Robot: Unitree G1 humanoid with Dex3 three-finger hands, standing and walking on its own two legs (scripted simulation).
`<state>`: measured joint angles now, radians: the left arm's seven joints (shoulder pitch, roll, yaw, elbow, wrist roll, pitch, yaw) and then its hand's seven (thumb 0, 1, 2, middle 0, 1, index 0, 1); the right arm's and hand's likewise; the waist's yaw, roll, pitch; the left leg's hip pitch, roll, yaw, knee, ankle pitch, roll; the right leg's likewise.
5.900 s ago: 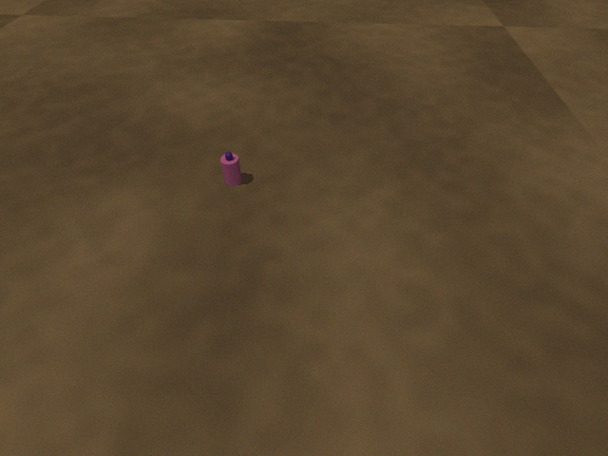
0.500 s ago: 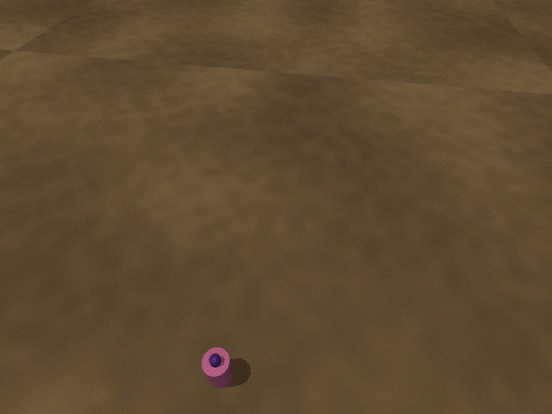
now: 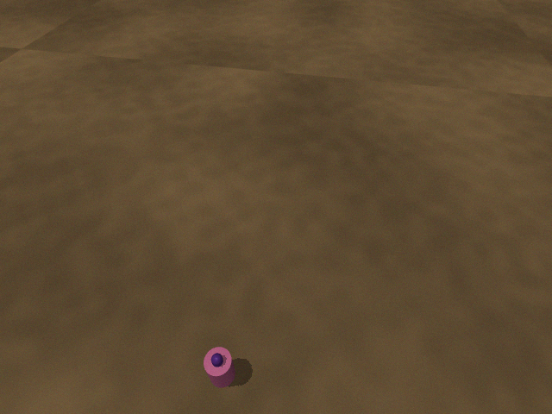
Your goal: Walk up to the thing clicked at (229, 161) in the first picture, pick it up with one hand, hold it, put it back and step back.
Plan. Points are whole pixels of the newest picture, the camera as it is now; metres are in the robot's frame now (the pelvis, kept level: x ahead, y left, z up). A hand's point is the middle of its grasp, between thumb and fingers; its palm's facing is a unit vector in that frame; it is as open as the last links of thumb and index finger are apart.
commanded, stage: stand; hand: left
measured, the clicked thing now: (219, 366) +0.40 +0.19 -0.69
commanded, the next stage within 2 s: none
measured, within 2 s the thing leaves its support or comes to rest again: neither
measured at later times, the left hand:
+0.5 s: hand out of the picture +0.05 +0.25 -0.16, palm faces -0.03 -0.94 -0.34, open 7.4 cm
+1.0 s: hand out of the picture +0.06 +0.25 -0.16, palm faces -0.03 -0.94 -0.33, open 7.4 cm
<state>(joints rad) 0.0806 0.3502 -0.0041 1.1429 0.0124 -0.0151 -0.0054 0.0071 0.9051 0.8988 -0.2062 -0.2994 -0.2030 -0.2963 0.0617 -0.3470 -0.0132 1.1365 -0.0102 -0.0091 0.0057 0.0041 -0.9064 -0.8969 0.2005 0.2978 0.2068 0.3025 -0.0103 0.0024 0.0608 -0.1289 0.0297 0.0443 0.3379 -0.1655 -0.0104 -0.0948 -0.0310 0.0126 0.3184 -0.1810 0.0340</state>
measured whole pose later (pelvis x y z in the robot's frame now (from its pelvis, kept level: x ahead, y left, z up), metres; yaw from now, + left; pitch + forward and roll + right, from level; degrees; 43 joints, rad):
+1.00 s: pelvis +0.00 +0.00 +0.00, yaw +1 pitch -2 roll +0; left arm 0.12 0.35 0.00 1.13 0.02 -0.01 -0.01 0.01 0.90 0.90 -0.21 -0.30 -0.20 -0.30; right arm 0.10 -0.35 0.00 1.14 -0.01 -0.01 0.01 0.00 -0.91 -0.90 0.20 0.30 0.21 0.30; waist -0.01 0.00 0.05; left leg -0.15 0.03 0.02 0.34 -0.15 -0.01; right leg -0.10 -0.03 -0.01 0.31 -0.17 0.03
